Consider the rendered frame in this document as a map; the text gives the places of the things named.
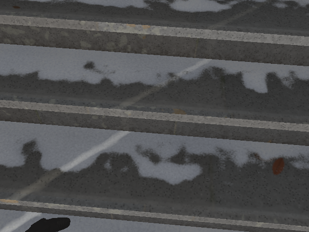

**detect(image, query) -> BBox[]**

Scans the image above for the left robot hand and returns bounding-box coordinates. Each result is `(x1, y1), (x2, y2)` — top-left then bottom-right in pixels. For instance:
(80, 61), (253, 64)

(25, 217), (70, 232)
